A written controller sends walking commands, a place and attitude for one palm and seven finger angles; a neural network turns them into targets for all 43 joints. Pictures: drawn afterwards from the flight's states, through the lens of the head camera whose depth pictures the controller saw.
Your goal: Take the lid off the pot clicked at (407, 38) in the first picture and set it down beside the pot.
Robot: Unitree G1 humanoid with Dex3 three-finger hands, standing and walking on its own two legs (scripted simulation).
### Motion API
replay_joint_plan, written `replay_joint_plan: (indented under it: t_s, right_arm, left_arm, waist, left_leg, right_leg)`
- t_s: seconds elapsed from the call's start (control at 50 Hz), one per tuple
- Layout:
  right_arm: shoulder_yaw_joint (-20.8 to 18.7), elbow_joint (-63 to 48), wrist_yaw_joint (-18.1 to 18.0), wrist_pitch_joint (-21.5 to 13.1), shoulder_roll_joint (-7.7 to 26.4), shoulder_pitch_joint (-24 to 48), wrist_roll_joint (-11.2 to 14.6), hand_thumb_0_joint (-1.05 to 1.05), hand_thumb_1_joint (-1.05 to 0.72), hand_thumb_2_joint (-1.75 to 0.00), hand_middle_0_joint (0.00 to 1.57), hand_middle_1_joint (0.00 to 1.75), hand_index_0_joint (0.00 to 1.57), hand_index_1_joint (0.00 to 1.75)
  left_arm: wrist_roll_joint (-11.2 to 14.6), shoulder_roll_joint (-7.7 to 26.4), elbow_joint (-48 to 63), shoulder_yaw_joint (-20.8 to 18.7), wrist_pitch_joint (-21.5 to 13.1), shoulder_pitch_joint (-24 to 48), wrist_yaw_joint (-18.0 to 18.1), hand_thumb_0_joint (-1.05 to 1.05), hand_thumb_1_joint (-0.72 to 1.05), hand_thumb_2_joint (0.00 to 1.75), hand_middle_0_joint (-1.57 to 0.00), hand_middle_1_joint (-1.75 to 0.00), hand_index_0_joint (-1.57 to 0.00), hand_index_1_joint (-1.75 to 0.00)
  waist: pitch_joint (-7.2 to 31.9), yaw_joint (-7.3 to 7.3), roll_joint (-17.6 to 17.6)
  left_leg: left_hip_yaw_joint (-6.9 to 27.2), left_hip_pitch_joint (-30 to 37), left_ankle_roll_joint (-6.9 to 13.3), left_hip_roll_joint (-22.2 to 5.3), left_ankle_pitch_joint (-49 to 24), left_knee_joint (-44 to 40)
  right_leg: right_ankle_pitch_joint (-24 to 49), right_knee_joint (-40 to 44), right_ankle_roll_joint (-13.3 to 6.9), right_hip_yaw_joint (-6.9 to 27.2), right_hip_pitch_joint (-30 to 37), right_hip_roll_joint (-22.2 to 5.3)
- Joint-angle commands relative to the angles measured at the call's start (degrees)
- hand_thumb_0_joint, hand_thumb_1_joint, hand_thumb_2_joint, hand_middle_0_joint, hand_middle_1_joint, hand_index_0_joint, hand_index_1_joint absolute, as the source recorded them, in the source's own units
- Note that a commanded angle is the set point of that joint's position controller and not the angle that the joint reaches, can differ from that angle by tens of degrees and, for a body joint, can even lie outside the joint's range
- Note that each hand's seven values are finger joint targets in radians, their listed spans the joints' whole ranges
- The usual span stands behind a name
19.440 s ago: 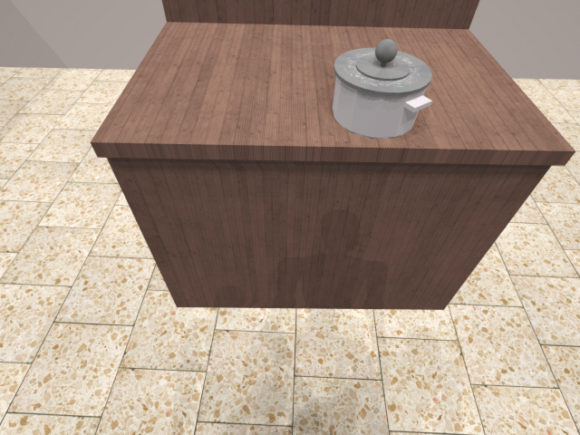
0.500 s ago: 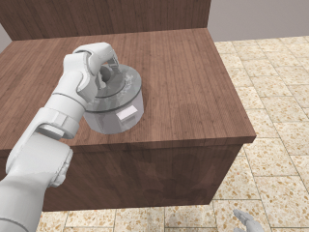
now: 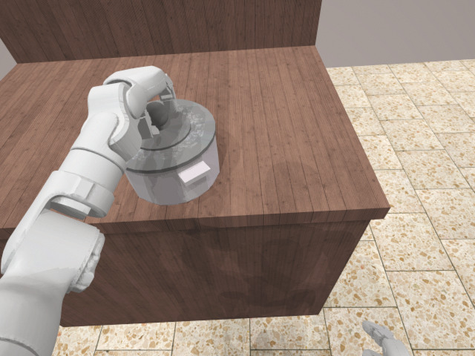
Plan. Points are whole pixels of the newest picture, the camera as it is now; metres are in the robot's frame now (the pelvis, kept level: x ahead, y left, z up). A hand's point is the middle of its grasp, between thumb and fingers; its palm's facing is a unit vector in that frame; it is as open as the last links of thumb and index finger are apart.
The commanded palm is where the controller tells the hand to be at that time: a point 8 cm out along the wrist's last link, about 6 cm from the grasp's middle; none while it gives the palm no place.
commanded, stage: close the fingers and squeeze the knob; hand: left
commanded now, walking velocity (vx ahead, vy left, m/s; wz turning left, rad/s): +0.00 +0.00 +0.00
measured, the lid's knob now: (155, 114) +0.49 +0.15 +0.17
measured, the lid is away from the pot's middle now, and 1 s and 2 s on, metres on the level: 0.00 0.01 0.01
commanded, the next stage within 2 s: lift the lid straight up in 1.02 s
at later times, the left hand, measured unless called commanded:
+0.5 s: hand (148, 116) +0.45 +0.15 +0.19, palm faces -0.28 -0.10 -0.95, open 7.4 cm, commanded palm +0.43 +0.16 +0.25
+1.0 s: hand (149, 116) +0.45 +0.15 +0.19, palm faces -0.28 -0.08 -0.96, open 7.4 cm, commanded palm +0.44 +0.14 +0.25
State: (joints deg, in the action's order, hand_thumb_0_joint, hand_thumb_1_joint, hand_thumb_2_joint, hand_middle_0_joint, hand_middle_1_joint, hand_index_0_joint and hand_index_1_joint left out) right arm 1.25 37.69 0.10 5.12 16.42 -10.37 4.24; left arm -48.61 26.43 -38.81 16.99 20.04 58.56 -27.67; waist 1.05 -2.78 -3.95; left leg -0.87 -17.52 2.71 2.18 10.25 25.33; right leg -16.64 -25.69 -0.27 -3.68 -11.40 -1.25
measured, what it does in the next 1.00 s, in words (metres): stands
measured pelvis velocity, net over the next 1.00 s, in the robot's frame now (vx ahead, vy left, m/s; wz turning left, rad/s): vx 0.00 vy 0.00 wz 0.01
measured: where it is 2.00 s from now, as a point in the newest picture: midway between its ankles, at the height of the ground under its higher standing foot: outside the picture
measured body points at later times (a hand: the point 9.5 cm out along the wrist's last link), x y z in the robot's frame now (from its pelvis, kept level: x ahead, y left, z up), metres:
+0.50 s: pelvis +0.00 +0.00 +0.00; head +0.01 -0.03 +0.45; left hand +0.46 +0.15 +0.24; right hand +0.13 -0.25 -0.12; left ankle +0.03 +0.09 -0.74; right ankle -0.04 -0.11 -0.74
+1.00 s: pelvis +0.00 +0.00 +0.00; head +0.01 -0.03 +0.45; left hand +0.46 +0.15 +0.24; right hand +0.13 -0.25 -0.12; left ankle +0.03 +0.09 -0.74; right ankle -0.04 -0.11 -0.74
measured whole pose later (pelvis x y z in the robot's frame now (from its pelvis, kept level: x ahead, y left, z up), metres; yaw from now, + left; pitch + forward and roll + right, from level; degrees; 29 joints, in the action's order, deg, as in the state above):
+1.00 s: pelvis +0.00 +0.00 +0.00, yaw +0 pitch +3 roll +0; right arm 1.6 38.3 -0.1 4.9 15.7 -11.0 3.9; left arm -49.3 24.7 -43.2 18.9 20.7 61.7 -27.2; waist 1.5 -2.7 -4.2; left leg -0.6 -18.0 2.8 2.5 10.0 25.3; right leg -16.5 -25.7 -0.2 -3.9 -11.8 -1.4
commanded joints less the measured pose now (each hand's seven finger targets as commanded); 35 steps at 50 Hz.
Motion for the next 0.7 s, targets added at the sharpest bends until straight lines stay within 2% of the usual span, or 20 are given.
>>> replay_joint_plan:
  t_s: [0.0, 0.04, 0.08, 0.1, 0.14, 0.16, 0.22, 0.24, 0.28, 0.32, 0.34, 0.36, 0.38, 0.42, 0.5, 0.54, 0.58, 0.62, 0.64, 0.68]
  right_arm:
    - [-1.8, -8.1, -0.2, -2.6, 6.0, 4.9, 0.0, 0.0, -0.9, -0.9, 0.2, 0.3, 0.2, 0.3]
    - [-2.1, -8.0, -0.2, -2.5, 6.2, 4.5, -0.1, 0.0, -0.9, -0.9, 0.2, 0.3, 0.2, 0.3]
    - [-1.6, -7.5, -0.5, -2.1, 6.3, 4.5, -0.1, 0.0, -0.9, -0.9, 0.2, 0.3, 0.2, 0.3]
    - [-1.5, -7.8, -0.6, -2.2, 5.9, 5.1, 0.1, 0.0, -0.9, -0.9, 0.2, 0.3, 0.2, 0.3]
    - [-1.8, -7.7, -0.5, -2.2, 6.3, 4.8, -0.1, 0.0, -0.9, -0.9, 0.2, 0.3, 0.2, 0.3]
    - [-1.7, -7.7, -0.4, -2.5, 5.9, 4.4, -0.3, 0.0, -0.9, -0.9, 0.2, 0.3, 0.2, 0.3]
    - [-1.7, -8.0, -0.5, -2.6, 5.9, 4.6, -0.3, 0.0, -0.9, -0.9, 0.2, 0.3, 0.2, 0.3]
    - [-1.9, -8.0, -0.4, -2.4, 6.2, 4.3, -0.3, 0.0, -0.9, -0.9, 0.2, 0.3, 0.2, 0.3]
    - [-1.9, -7.8, -0.4, -2.5, 5.9, 4.2, -0.4, 0.0, -0.9, -0.9, 0.2, 0.3, 0.2, 0.3]
    - [-1.9, -7.5, -0.5, -2.8, 6.2, 3.9, -0.5, 0.0, -0.9, -0.9, 0.2, 0.3, 0.2, 0.3]
    - [-2.0, -8.0, -0.5, -2.8, 6.5, 4.1, -0.6, 0.0, -0.9, -0.9, 0.2, 0.3, 0.2, 0.3]
    - [-1.7, -7.8, -0.5, -2.9, 6.1, 4.1, -0.5, 0.0, -0.9, -0.9, 0.2, 0.3, 0.2, 0.3]
    - [-1.7, -7.8, -0.5, -2.7, 6.1, 4.2, -0.5, 0.0, -0.9, -0.9, 0.2, 0.3, 0.2, 0.3]
    - [-1.9, -7.8, -0.6, -2.9, 6.2, 4.2, -0.4, 0.0, -0.9, -0.9, 0.2, 0.3, 0.2, 0.3]
    - [-1.8, -8.0, -0.4, -2.7, 6.1, 4.3, -0.2, 0.0, -0.9, -0.9, 0.2, 0.3, 0.2, 0.3]
    - [-2.1, -8.0, -0.3, -2.4, 6.4, 4.2, -0.2, 0.0, -0.9, -0.9, 0.2, 0.3, 0.2, 0.3]
    - [-1.8, -7.4, -0.5, -2.4, 6.4, 3.7, -0.3, 0.0, -0.9, -0.9, 0.2, 0.3, 0.2, 0.3]
    - [-1.9, -7.8, -0.5, -2.7, 6.2, 4.1, -0.2, 0.0, -0.9, -0.9, 0.2, 0.3, 0.2, 0.3]
    - [-2.1, -8.0, -0.4, -2.6, 6.3, 4.1, -0.3, 0.0, -0.9, -0.9, 0.2, 0.3, 0.2, 0.3]
    - [-1.9, -7.6, -0.4, -2.4, 6.1, 4.0, -0.3, 0.0, -0.9, -0.9, 0.2, 0.3, 0.2, 0.3]
  left_arm:
    - [-2.4, 12.3, 10.8, -5.8, -0.5, 32.7, 2.7, 0.0, 0.17, 1.03, -0.69, -0.9, -0.69, -0.9]
    - [-1.2, 10.3, 9.2, -4.9, -0.6, 29.9, 2.6, 0.0, 0.19, 1.0, -0.7, -0.92, -0.7, -0.92]
    - [-2.2, 13.5, 6.0, -7.1, -0.4, 30.6, 2.8, 0.0, 0.22, 0.98, -0.71, -0.93, -0.71, -0.93]
    - [-2.0, 10.8, 6.6, -4.5, -0.4, 32.5, 2.7, 0.0, 0.23, 0.97, -0.71, -0.94, -0.71, -0.94]
    - [-1.3, 10.7, 7.9, -4.8, -0.5, 33.0, 3.0, 0.0, 0.26, 0.94, -0.73, -0.95, -0.73, -0.95]
    - [-2.3, 12.0, 8.4, -5.8, -0.6, 33.4, 3.1, 0.0, 0.28, 0.93, -0.73, -0.95, -0.73, -0.95]
    - [-2.3, 11.4, 7.0, -5.8, -0.5, 31.9, 2.7, 0.0, 0.32, 0.88, -0.75, -0.97, -0.75, -0.97]
    - [-1.1, 9.8, 8.0, -4.8, -0.8, 31.1, 2.6, 0.0, 0.34, 0.86, -0.76, -0.97, -0.76, -0.97]
    - [-1.8, 10.1, 7.8, -5.0, -0.5, 32.7, 2.4, 0.0, 0.37, 0.83, -0.78, -0.98, -0.78, -0.98]
    - [-2.0, 12.9, 7.6, -7.1, -0.5, 32.4, 2.5, 0.0, 0.4, 0.79, -0.79, -0.98, -0.79, -0.98]
    - [-1.1, 13.0, 9.2, -7.4, -0.8, 31.2, 2.5, 0.0, 0.42, 0.77, -0.8, -0.99, -0.8, -0.99]
    - [-2.0, 13.9, 7.4, -7.9, -0.8, 30.6, 2.5, 0.0, 0.44, 0.75, -0.81, -0.99, -0.81, -0.99]
    - [-1.9, 11.8, 6.3, -6.1, -0.6, 30.4, 2.2, 0.0, 0.45, 0.73, -0.82, -0.99, -0.82, -0.99]
    - [-1.9, 13.5, 7.9, -7.5, -0.7, 31.1, 2.2, 0.0, 0.42, 0.8, -0.79, -0.97, -0.79, -0.97]
    - [-2.2, 12.6, 7.8, -6.5, -0.7, 30.8, 2.3, 0.0, 0.42, 0.86, -0.78, -0.96, -0.77, -0.95]
    - [-1.0, 9.3, 9.3, -4.1, -0.7, 31.1, 2.1, 0.0, 0.43, 0.87, -0.78, -0.96, -0.77, -0.94]
    - [-2.3, 12.5, 5.9, -6.5, -0.3, 31.0, 2.4, 0.0, 0.44, 0.88, -0.79, -0.96, -0.78, -0.94]
    - [-2.4, 12.3, 8.3, -6.1, -0.5, 32.6, 2.4, 0.0, 0.46, 0.9, -0.8, -0.96, -0.78, -0.95]
    - [-1.3, 10.1, 8.4, -4.8, -0.6, 31.2, 2.4, 0.0, 0.47, 0.9, -0.8, -0.97, -0.79, -0.95]
    - [-2.3, 10.2, 7.2, -4.7, -0.2, 32.5, 2.6, 0.0, 0.49, 0.91, -0.81, -0.97, -0.79, -0.95]
  waist:
    - [22.8, 0.06, 3.4]
    - [21.9, -0.29, 3.6]
    - [20.2, 0.04, 5.9]
    - [19.8, -0.35, 5.1]
    - [21.1, -0.45, 3.0]
    - [23.1, 0.02, 3.0]
    - [22.7, 0.1, 5.1]
    - [22.6, -0.29, 4.5]
    - [21.5, -0.28, 5.6]
    - [22.2, 0.16, 6.0]
    - [23.5, 0.32, 4.4]
    - [22.9, 0.5, 5.7]
    - [20.9, 0.11, 5.9]
    - [21.8, 0.44, 5.9]
    - [20.9, 0.21, 5.4]
    - [20.6, -0.27, 3.4]
    - [20.1, 0.04, 5.2]
    - [22.4, 0.18, 4.9]
    - [22.3, -0.18, 4.2]
    - [20.8, -0.32, 4.3]
  left_leg:
    - [4.1, 17.2, 1.8, 1.3, -13.3, -0.3]
    - [4.0, 16.9, 2.1, 1.3, -14.3, 0.2]
    - [3.5, 14.6, 2.0, 1.3, -11.5, -0.6]
    - [3.3, 14.5, 2.0, 1.5, -11.1, -0.7]
    - [3.9, 16.3, 2.0, 1.2, -12.3, -0.4]
    - [4.0, 17.2, 1.9, 1.3, -13.3, -0.3]
    - [3.9, 16.5, 2.0, 1.3, -14.1, 0.0]
    - [4.0, 16.6, 2.1, 1.2, -14.9, -0.1]
    - [4.0, 16.8, 2.2, 1.2, -14.3, -0.2]
    - [3.7, 16.3, 2.2, 1.4, -13.6, -0.4]
    - [3.8, 16.7, 2.3, 1.5, -15.2, 0.0]
    - [3.8, 16.0, 2.2, 1.5, -15.6, -0.1]
    - [3.5, 15.2, 2.3, 1.6, -14.1, -0.3]
    - [3.5, 15.8, 2.3, 1.5, -14.5, -0.3]
    - [3.7, 15.9, 2.1, 1.3, -13.7, -0.5]
    - [4.1, 16.8, 2.1, 1.2, -14.7, -0.4]
    - [3.8, 15.6, 2.1, 1.3, -12.7, -0.5]
    - [3.9, 16.3, 2.1, 1.4, -13.4, -0.5]
    - [4.0, 16.9, 2.1, 1.3, -15.0, -0.1]
    - [4.1, 16.7, 2.0, 1.1, -13.4, -0.3]
  right_leg:
    - [18.5, 1.8, -2.3, 0.9, -2.1, 2.5]
    - [19.1, 2.2, -2.4, 0.7, -2.2, 2.4]
    - [18.4, 2.3, -2.1, 0.9, -1.8, 2.6]
    - [18.2, 2.4, -2.1, 1.0, -2.3, 2.4]
    - [17.8, 2.4, -2.4, 0.8, -2.9, 2.3]
    - [18.5, 1.9, -2.4, 1.0, -2.1, 2.5]
    - [20.0, 1.8, -2.2, 1.1, -1.5, 2.5]
    - [20.2, 2.2, -2.3, 0.9, -1.4, 2.3]
    - [20.0, 2.4, -2.2, 0.8, -2.2, 2.7]
    - [20.6, 2.3, -2.0, 1.1, -0.8, 2.5]
    - [21.9, 2.3, -2.2, 1.2, 0.3, 2.2]
    - [22.0, 1.9, -2.1, 1.2, 0.3, 2.4]
    - [21.4, 2.4, -2.0, 1.1, -0.6, 2.5]
    - [21.6, 2.3, -2.0, 1.3, -0.1, 2.5]
    - [20.0, 2.4, -2.1, 1.0, -1.2, 2.6]
    - [19.5, 2.7, -2.4, 0.6, -2.3, 2.5]
    - [18.9, 2.6, -2.3, 0.8, -1.9, 2.9]
    - [19.8, 2.1, -2.2, 1.1, -1.0, 2.6]
    - [20.2, 2.3, -2.3, 0.8, -1.4, 2.5]
    - [18.6, 2.4, -2.3, 0.7, -2.8, 2.8]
